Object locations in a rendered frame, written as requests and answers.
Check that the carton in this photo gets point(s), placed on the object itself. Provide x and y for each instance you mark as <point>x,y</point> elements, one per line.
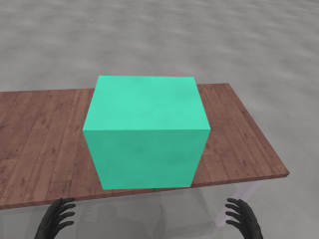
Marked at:
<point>146,131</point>

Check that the robot left hand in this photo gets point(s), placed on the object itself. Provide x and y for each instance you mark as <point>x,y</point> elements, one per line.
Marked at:
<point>49,226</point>

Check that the table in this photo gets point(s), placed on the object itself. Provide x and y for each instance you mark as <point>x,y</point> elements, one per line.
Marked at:
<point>44,155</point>

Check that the robot right hand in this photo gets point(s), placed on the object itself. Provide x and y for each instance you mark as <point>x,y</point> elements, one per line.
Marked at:
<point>248,225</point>

